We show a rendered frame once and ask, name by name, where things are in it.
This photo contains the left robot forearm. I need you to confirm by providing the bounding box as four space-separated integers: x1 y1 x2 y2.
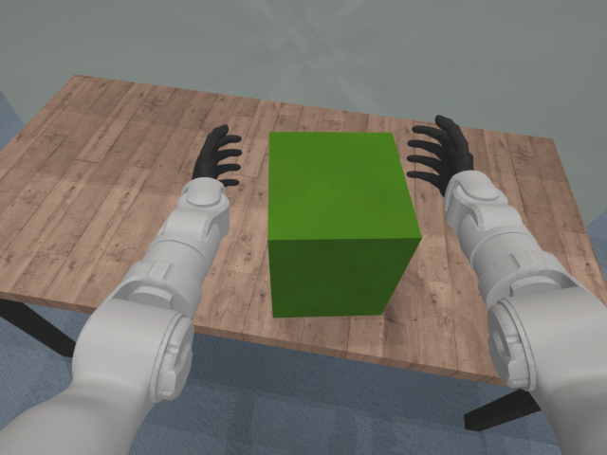
72 177 230 377

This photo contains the right robot forearm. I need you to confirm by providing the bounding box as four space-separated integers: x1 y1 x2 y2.
444 171 607 315

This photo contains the table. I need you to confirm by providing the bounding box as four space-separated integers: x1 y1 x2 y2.
0 74 607 431

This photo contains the carton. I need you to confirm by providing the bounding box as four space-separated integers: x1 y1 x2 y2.
267 132 422 318

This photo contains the left robot hand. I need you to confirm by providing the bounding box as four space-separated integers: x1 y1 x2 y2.
192 124 242 187

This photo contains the right robot hand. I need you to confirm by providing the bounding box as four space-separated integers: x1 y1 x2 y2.
407 115 474 197

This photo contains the robot right upper arm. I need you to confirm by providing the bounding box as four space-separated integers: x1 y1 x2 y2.
487 286 607 455

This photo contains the robot left upper arm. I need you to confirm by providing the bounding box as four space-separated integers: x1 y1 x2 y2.
0 299 194 455

